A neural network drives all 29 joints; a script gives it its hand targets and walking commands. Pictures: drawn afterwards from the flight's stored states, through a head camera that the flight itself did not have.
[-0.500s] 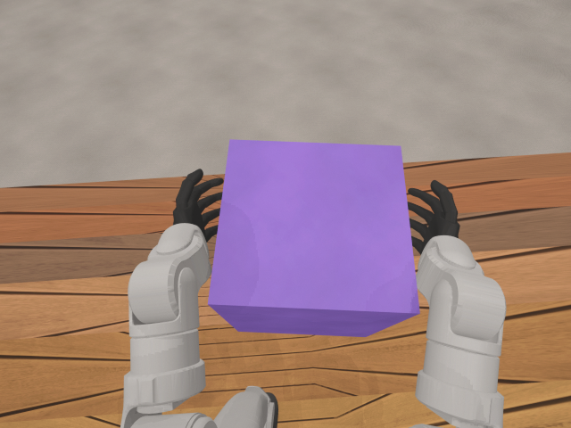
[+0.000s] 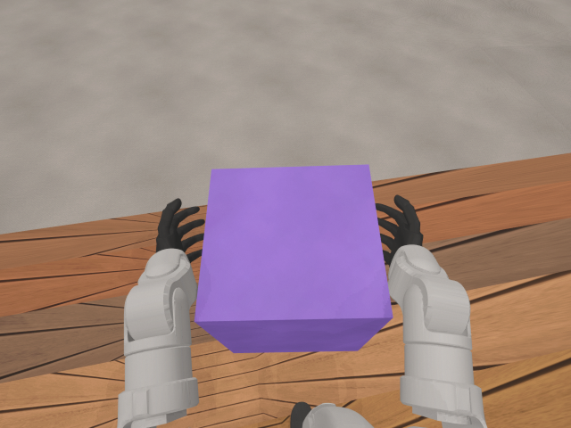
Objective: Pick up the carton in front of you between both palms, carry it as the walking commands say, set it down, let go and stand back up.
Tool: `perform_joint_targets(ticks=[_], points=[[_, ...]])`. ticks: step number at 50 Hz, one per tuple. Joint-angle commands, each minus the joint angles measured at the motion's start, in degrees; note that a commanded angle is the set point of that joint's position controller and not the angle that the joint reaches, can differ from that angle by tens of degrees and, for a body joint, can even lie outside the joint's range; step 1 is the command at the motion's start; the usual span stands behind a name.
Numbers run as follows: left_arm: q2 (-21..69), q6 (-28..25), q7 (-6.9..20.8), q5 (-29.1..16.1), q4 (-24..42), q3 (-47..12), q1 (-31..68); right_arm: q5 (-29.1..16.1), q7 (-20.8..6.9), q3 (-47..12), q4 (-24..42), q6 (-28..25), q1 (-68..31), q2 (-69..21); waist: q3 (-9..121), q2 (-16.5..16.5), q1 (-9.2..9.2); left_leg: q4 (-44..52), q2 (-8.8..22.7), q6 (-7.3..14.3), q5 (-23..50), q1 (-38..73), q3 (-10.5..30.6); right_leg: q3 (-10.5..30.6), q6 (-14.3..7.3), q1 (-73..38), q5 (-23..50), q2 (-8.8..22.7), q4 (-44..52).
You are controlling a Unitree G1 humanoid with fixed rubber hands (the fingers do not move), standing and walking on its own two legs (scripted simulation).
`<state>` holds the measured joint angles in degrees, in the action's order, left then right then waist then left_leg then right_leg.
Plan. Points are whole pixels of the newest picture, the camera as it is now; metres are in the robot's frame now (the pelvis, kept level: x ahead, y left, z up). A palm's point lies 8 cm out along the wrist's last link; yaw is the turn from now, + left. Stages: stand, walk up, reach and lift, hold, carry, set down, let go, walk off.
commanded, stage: carry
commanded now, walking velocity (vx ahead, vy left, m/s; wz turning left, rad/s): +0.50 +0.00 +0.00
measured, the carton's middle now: (292, 270) +0.33 -0.02 +0.00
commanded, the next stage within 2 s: none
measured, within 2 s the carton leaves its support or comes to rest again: neither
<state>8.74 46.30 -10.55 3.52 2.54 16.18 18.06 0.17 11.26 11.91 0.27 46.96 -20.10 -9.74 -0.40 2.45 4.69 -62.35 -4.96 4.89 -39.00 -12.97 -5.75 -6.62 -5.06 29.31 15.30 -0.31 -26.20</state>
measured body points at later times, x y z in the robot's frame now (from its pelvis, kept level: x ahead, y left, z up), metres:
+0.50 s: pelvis +0.37 +0.03 -0.14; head +0.37 +0.03 +0.31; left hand +0.71 +0.17 -0.04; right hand +0.70 -0.15 -0.04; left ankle +0.43 +0.08 -0.86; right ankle +0.20 -0.07 -0.69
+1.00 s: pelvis +0.73 -0.01 -0.25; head +0.74 +0.00 +0.20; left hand +1.05 +0.16 -0.19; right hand +1.07 -0.15 -0.18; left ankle +0.62 +0.11 -0.83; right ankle +0.77 -0.06 -0.96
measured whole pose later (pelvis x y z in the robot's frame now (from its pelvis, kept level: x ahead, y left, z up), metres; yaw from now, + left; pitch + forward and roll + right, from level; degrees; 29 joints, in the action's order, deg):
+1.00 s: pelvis +0.73 -0.01 -0.25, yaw -1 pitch +3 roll +0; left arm 6.8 47.6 -12.4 -0.5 -1.3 11.9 19.2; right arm -0.5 13.1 13.0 -1.4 46.7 -18.6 -7.1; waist 2.4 0.5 -4.0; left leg -85.4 -1.8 1.6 -30.3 -30.8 2.2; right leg -5.6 -8.0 27.2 -18.0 -5.4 -41.9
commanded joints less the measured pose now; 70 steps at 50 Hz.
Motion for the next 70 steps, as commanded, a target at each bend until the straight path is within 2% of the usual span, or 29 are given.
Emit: perform_joint_targets(ticks=[1,2,4,7,11,16,18,21,22,23,25,27,33,39,41,43,44,45,47,48,49,51,54,61,63,65,66,67,70], points=[[35.24,-0.51,-0.77,-5.58,3.22,-33.71,25.09,-8.02,-0.62,-35.98,4.20,-1.43,-26.32,-41.70,26.58,7.59,-9.70,-29.13,3.25,-2.92,19.34,-18.38,3.51,9.14,-6.27,-43.04,18.54,9.06,-8.03],[35.07,-0.20,-1.37,-6.74,1.02,-34.41,24.35,-6.98,-0.10,-34.23,4.26,-0.78,-25.02,-39.38,31.33,11.91,-8.72,-34.39,0.66,-4.06,0.23,-33.15,8.38,26.19,-11.29,-56.08,18.99,17.39,-13.70],[37.50,0.11,-1.48,-10.54,2.64,-37.29,24.79,-5.88,1.06,-31.60,5.77,-0.40,-22.88,-36.89,32.43,4.55,-10.92,-33.90,3.82,-3.88,2.56,-43.46,11.03,40.58,-17.65,-52.47,-14.03,20.78,-7.19],[42.18,-0.06,0.44,-14.54,6.06,-41.08,31.51,-3.37,1.10,-28.52,5.28,-0.88,-23.89,-36.60,24.10,-6.32,-8.49,-12.74,7.86,-3.94,13.22,-36.02,12.07,33.30,-14.29,-30.61,-11.59,17.83,-6.84],[42.99,-1.12,1.25,-14.97,6.03,-42.19,32.79,-4.59,0.06,-29.34,6.07,-2.44,-26.30,-38.92,24.75,3.81,-8.55,-0.87,6.17,-3.63,26.64,-26.05,5.55,22.34,-10.70,-23.55,2.99,13.53,-8.36],[39.74,-1.90,0.94,-14.69,6.36,-42.14,28.30,-3.83,0.57,-29.89,8.02,-2.94,-24.68,-35.41,20.09,0.78,-12.68,31.88,3.27,-3.67,55.59,-17.38,1.13,12.47,-6.29,-19.39,-20.97,3.13,-16.63],[37.63,-1.25,0.43,-14.07,4.90,-41.21,26.43,-3.03,1.10,-29.13,7.95,-2.04,-23.00,-32.90,17.24,4.56,-10.66,35.22,3.00,-2.69,60.50,-9.05,0.01,11.26,-4.56,-14.20,-23.80,3.80,-19.27],[34.66,0.47,-1.12,-11.48,2.76,-38.47,24.78,-2.29,2.09,-27.86,6.34,-0.24,-20.00,-28.91,23.15,0.97,2.60,34.10,3.38,0.69,53.36,10.21,-1.98,3.52,-0.15,-11.56,-3.86,3.86,-47.96],[33.05,1.18,-1.81,-10.07,2.12,-36.99,24.32,-1.82,2.35,-26.93,4.91,0.35,-19.33,-27.35,22.39,-14.66,1.30,29.24,9.98,1.98,65.86,20.59,5.58,1.43,1.82,2.97,-38.93,-1.89,-64.48],[31.80,1.93,-2.54,-9.55,0.85,-35.09,22.55,-3.17,2.73,-26.94,3.11,1.03,-19.88,-26.38,25.87,-17.49,-2.78,22.86,21.17,6.63,72.43,33.69,23.92,7.70,3.23,18.91,-52.43,-3.89,-72.42],[30.06,2.47,-3.75,-8.33,1.33,-31.15,23.27,-7.51,2.85,-29.78,3.44,1.22,-23.13,-30.05,27.08,-11.23,0.30,30.68,25.98,15.36,42.35,28.77,40.17,10.03,2.91,27.45,-49.93,-1.43,-70.64],[32.99,2.17,-3.68,-6.93,0.88,-29.13,26.59,-10.41,1.49,-33.20,6.30,0.97,-30.42,-35.57,21.93,-1.59,-1.22,29.91,25.14,14.00,39.82,15.94,39.44,12.98,2.49,24.59,-44.01,2.26,-58.22],[40.09,-1.29,-0.97,-7.96,-0.68,-32.69,31.34,-11.30,-1.27,-35.41,3.68,-1.63,-32.76,-43.07,22.12,-9.59,-1.09,27.95,17.85,8.73,53.10,5.62,20.79,5.52,2.94,13.43,-23.99,2.25,-38.41],[37.37,-2.70,-1.25,-7.43,2.05,-33.52,28.77,-10.57,-0.95,-35.63,4.03,-3.47,-27.06,-40.09,17.27,-7.82,3.19,19.67,6.74,5.43,36.21,2.51,10.75,-1.85,2.76,-1.13,5.59,-2.73,-2.24],[34.48,-1.97,-1.70,-6.80,2.83,-32.90,26.90,-10.36,-0.32,-35.58,3.51,-2.92,-25.25,-38.58,15.71,-10.24,1.11,15.14,7.35,4.27,35.71,3.13,10.46,-1.28,1.40,-6.01,6.49,-1.36,2.01],[31.16,-0.96,-2.32,-5.76,2.71,-31.61,23.24,-9.60,0.66,-35.26,3.02,-2.02,-23.58,-36.96,25.19,-7.65,-10.22,-6.80,9.13,0.94,56.75,-1.12,4.94,-3.46,-0.90,-27.77,5.01,-1.85,-2.65],[30.12,-0.43,-2.39,-5.24,2.24,-30.66,21.00,-8.45,1.15,-34.35,4.37,-1.47,-24.36,-35.59,24.29,1.98,-13.86,-26.55,4.01,-1.80,36.60,-9.18,1.96,3.36,-2.92,-33.76,2.63,2.86,0.20],[29.40,0.21,-2.89,-5.66,0.07,-31.01,21.71,-7.29,1.46,-32.40,3.25,-0.49,-24.07,-34.58,27.45,11.85,-10.05,-36.25,-0.34,-3.59,1.28,-28.55,5.61,18.78,-8.43,-50.85,27.96,13.30,-15.35],[32.32,0.53,-2.99,-9.46,2.09,-34.38,24.66,-6.25,2.17,-29.37,3.67,0.12,-22.34,-33.23,29.19,7.27,-9.94,-33.34,2.82,-3.87,3.58,-38.92,9.97,40.10,-15.86,-47.06,-8.81,19.44,-5.87],[35.76,0.77,-2.29,-11.61,3.07,-36.03,28.14,-5.64,2.33,-27.99,3.50,0.06,-24.19,-33.50,26.13,-2.92,-8.65,-25.11,5.61,-3.54,10.46,-39.78,12.66,39.47,-14.37,-41.15,-15.47,18.02,-4.54],[38.26,0.47,-1.48,-13.55,4.16,-38.54,31.73,-4.67,2.11,-26.83,3.60,-0.07,-24.63,-34.19,25.01,-0.33,-8.82,-22.36,6.28,-3.34,10.40,-39.01,12.64,40.85,-15.76,-36.45,-11.16,18.85,-6.69],[41.34,0.12,0.09,-15.49,4.80,-40.38,35.17,-3.38,1.56,-26.19,2.27,-0.82,-26.33,-36.08,21.06,-4.96,-7.96,-6.94,7.48,-4.54,10.97,-31.85,11.56,34.30,-14.19,-22.93,-15.37,15.99,-4.94],[42.87,-0.82,1.01,-15.40,3.43,-40.94,34.50,-3.98,0.63,-27.52,2.83,-2.37,-27.29,-38.21,24.25,3.40,-8.01,-4.37,6.54,-3.57,26.20,-27.29,7.19,27.07,-11.88,-22.12,2.34,14.35,-7.71],[39.32,-2.48,0.51,-14.02,3.05,-40.64,27.76,-3.72,0.89,-29.62,5.83,-3.58,-25.45,-35.44,18.75,2.47,-12.25,32.95,2.29,-2.66,57.67,-14.75,0.35,14.11,-6.16,-17.27,-18.72,2.32,-17.31],[37.34,-1.96,-0.15,-13.25,1.84,-39.48,25.90,-3.14,1.37,-28.73,5.77,-2.78,-23.67,-32.88,20.41,5.22,-8.46,29.52,2.19,-1.00,64.91,-4.01,-1.74,11.28,-3.92,-14.15,-15.78,3.60,-24.77],[35.67,-1.05,-1.17,-11.67,1.03,-38.21,25.17,-2.89,2.06,-28.16,4.66,-1.79,-21.16,-30.36,23.53,1.68,1.55,34.42,2.67,1.55,54.37,8.60,-1.78,6.46,-0.60,-12.29,0.89,3.52,-45.82],[34.14,-0.43,-1.66,-10.71,0.95,-37.11,25.76,-2.14,2.27,-27.07,3.58,-1.31,-19.23,-28.95,22.29,-11.25,3.26,35.12,7.66,2.64,59.37,15.95,4.30,2.70,1.60,-1.72,-25.47,-1.84,-64.15],[33.80,0.24,-2.01,-10.60,-0.16,-36.14,23.86,-2.72,2.73,-26.84,2.24,-0.75,-19.96,-27.05,25.88,-17.33,-2.93,23.11,20.64,8.39,75.51,33.45,23.15,7.96,4.08,18.44,-53.03,-4.68,-72.68],[31.77,0.78,-3.44,-7.88,-0.24,-29.99,24.62,-9.18,2.24,-32.17,3.61,-0.32,-25.69,-33.65,24.75,-1.64,-0.44,30.58,24.02,14.46,37.23,23.36,38.71,13.21,2.93,28.16,-43.91,0.87,-62.08]])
